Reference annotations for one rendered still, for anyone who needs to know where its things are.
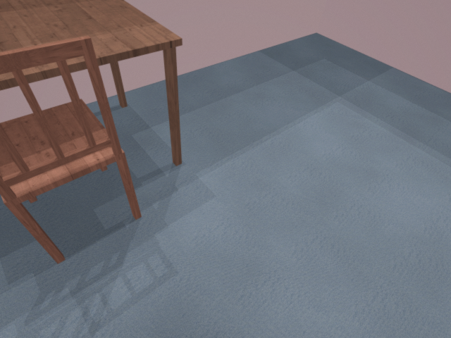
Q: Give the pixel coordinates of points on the chair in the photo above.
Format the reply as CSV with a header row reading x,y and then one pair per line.
x,y
46,149

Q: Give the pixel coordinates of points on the table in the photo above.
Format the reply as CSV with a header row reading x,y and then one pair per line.
x,y
117,29

